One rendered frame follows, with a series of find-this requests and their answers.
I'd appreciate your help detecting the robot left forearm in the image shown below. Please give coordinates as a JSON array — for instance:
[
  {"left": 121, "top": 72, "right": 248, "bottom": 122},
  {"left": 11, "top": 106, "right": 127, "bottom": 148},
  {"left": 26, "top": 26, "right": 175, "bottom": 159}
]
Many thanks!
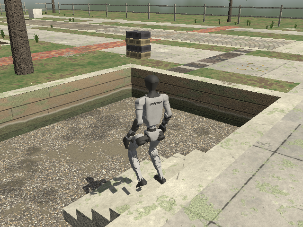
[{"left": 126, "top": 119, "right": 139, "bottom": 140}]

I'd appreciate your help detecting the left robot foot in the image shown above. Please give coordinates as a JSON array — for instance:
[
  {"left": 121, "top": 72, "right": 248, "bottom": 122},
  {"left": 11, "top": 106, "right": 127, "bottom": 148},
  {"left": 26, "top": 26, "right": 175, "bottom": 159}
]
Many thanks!
[{"left": 136, "top": 179, "right": 147, "bottom": 188}]

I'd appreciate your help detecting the right robot hand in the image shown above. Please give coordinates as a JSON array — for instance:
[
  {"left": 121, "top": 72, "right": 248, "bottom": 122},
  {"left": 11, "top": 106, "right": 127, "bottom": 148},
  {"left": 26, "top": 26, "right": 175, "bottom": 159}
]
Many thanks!
[{"left": 158, "top": 125, "right": 166, "bottom": 133}]

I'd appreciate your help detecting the robot right forearm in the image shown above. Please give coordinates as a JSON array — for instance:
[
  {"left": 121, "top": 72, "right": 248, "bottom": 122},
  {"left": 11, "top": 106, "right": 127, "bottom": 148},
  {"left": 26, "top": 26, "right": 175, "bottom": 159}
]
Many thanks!
[{"left": 161, "top": 116, "right": 172, "bottom": 128}]

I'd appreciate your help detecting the right robot upper arm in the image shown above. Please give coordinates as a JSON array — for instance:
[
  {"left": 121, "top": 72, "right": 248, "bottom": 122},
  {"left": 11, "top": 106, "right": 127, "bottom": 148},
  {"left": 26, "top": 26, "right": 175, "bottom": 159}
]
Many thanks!
[{"left": 161, "top": 94, "right": 172, "bottom": 118}]

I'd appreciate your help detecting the robot right thigh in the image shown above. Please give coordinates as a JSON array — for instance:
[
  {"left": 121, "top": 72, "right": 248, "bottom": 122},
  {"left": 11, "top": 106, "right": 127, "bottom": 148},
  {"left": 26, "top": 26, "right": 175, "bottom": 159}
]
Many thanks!
[{"left": 148, "top": 129, "right": 165, "bottom": 157}]

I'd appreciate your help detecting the left robot hand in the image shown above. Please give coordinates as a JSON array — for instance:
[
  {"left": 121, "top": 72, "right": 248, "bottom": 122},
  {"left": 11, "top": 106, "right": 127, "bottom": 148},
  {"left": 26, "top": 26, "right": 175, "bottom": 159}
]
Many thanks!
[{"left": 123, "top": 137, "right": 134, "bottom": 149}]

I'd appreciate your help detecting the left robot upper arm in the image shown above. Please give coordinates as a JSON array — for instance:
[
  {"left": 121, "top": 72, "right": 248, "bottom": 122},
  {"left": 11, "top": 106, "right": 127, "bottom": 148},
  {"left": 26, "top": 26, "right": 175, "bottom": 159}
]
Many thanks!
[{"left": 135, "top": 97, "right": 145, "bottom": 125}]

